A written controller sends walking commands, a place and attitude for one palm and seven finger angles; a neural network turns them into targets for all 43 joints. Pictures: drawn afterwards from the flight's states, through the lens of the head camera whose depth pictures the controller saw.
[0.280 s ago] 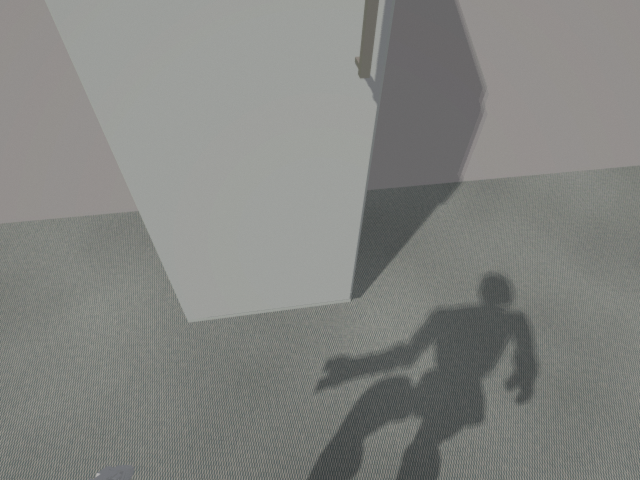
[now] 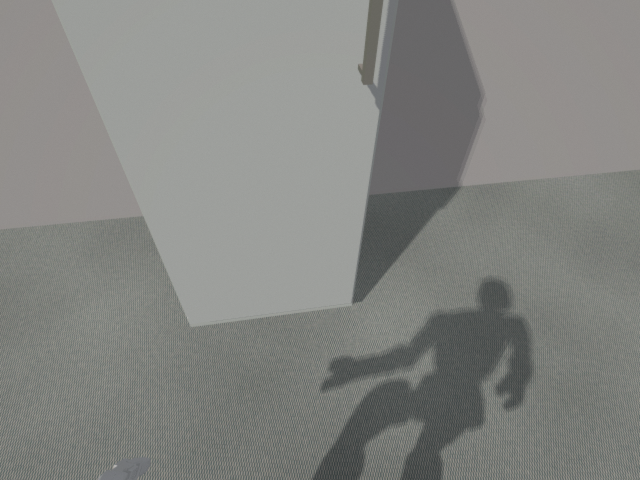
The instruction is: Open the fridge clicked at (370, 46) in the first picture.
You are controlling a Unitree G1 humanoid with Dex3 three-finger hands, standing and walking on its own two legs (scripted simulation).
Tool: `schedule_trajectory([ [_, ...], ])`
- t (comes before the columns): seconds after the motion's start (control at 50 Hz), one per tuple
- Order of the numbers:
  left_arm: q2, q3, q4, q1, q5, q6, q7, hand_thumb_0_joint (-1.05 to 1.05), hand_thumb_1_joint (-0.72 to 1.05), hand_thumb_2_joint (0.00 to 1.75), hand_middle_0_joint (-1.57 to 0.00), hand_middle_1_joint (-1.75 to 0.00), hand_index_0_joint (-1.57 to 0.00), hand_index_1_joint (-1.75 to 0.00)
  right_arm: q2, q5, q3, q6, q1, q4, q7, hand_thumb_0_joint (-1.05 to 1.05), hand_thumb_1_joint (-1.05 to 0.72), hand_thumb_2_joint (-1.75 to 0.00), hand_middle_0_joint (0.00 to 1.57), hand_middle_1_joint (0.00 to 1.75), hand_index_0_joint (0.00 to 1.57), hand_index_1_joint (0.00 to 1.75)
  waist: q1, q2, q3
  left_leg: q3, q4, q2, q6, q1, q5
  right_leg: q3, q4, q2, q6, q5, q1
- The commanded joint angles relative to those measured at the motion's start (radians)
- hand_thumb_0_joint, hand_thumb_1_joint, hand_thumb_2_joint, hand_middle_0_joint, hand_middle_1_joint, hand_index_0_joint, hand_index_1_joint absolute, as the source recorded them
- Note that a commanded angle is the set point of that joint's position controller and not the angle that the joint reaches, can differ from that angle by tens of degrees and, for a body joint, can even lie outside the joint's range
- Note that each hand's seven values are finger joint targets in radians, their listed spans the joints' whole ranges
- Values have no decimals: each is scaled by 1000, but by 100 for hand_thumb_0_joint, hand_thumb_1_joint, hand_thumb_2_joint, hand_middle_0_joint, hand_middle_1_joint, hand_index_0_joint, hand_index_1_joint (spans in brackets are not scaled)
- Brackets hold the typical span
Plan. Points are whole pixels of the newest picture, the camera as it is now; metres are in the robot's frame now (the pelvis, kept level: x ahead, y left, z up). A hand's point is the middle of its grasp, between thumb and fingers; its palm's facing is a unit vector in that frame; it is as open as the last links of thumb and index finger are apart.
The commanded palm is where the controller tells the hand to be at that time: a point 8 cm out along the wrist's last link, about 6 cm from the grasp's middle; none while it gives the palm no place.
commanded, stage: stand and wait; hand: right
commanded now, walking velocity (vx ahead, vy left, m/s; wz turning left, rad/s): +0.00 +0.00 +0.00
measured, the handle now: (371, 10) +0.78 -0.04 +0.27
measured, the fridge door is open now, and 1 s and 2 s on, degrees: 0 0 0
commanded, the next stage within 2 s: look at it before walking up in 0.54 s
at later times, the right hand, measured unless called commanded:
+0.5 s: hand out of the picture +0.06 -0.23 -0.15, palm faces -0.02 +0.94 -0.34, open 7.4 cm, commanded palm none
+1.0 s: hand out of the picture +0.06 -0.23 -0.16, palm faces -0.02 +0.95 -0.32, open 7.4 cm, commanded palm none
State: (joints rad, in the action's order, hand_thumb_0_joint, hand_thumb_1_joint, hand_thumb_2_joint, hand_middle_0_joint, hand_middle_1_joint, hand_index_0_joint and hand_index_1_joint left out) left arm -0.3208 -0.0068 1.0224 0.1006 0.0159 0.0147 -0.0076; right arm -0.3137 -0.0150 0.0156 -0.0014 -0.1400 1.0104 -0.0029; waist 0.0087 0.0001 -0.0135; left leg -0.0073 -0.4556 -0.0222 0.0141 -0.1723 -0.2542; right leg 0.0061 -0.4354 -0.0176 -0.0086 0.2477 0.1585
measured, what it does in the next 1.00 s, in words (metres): stands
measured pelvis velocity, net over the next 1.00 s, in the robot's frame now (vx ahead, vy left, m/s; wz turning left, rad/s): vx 0.00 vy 0.01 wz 0.00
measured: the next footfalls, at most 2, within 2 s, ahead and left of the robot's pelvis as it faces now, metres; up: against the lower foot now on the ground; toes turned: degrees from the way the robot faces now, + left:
none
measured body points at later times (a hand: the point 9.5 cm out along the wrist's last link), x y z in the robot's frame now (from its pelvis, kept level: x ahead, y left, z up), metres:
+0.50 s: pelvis -0.01 +0.01 +0.00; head +0.00 +0.01 +0.45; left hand +0.06 +0.31 -0.13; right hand +0.07 -0.28 -0.13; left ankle +0.00 +0.13 -0.74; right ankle -0.01 -0.11 -0.74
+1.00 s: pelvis +0.00 +0.01 +0.00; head +0.00 +0.01 +0.45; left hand +0.07 +0.30 -0.13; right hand +0.06 -0.28 -0.13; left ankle +0.00 +0.13 -0.74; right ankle -0.01 -0.11 -0.74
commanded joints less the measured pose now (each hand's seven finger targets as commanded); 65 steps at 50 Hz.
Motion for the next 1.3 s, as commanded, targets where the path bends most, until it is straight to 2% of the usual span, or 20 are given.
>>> schedule_trajectory([
  [0.0, -202, 51, -55, -33, -3, 20, 20, 0, 90, 90, -20, -30, -20, -30, -218, 2, -52, 27, 39, -59, -13, 0, -90, -90, 20, 30, 20, 30, -10, -16, 52, -86, 79, -95, -44, 24, 187, 85, 73, 115, -27, -186, 8],
  [0.06, -202, 49, -41, -34, -3, 19, 21, 0, 90, 90, -20, -30, -20, -30, -216, 3, -51, 26, 36, -50, -12, 0, -90, -90, 20, 30, 20, 30, -8, 4, 48, -90, 89, -95, -43, 21, 171, 84, 82, 116, -24, -170, 3],
  [0.14, -201, 46, -23, -25, -4, 20, 21, 0, 90, 90, -20, -30, -20, -30, -217, 5, -51, 28, 31, -36, -12, 0, -90, -90, 20, 30, 20, 30, -9, -2, 59, -93, 97, -98, -45, 33, 183, 85, 86, 121, -22, -177, -7],
  [0.32, -203, 42, 8, -9, -6, 15, 20, 0, 90, 90, -20, -30, -20, -30, -220, 5, -50, 28, 32, -9, -12, 0, -90, -90, 20, 30, 20, 30, -9, -18, 31, -102, 131, -100, -45, 29, 127, 89, 105, 121, -16, -134, 6],
  [0.62, -199, 39, 27, -1, -6, 15, 19, 0, 90, 90, -20, -30, -20, -30, -210, 4, -47, 27, 28, 2, -12, 0, -90, -90, 20, 30, 20, 30, -8, -4, 22, -99, 146, -95, -41, 21, 106, 94, 124, 125, -13, -128, 0],
  [1.18, -189, 36, 34, 2, -8, 18, 24, 0, 90, 90, -20, -30, -20, -30, -194, 4, -45, 27, 7, 16, -14, 0, -90, -90, 20, 30, 20, 30, -8, 3, 49, -80, 136, -96, -35, 58, 219, 92, 127, 133, -10, -229, -43],
  [1.28, -188, 38, 34, 3, -8, 16, 27, 0, 90, 90, -20, -30, -20, -30, -193, 3, -46, 24, 7, 17, -13, 0, -90, -90, 20, 30, 20, 30, -7, 0, 27, -91, 139, -91, -36, 39, 226, 81, 128, 136, -8, -220, -50],
])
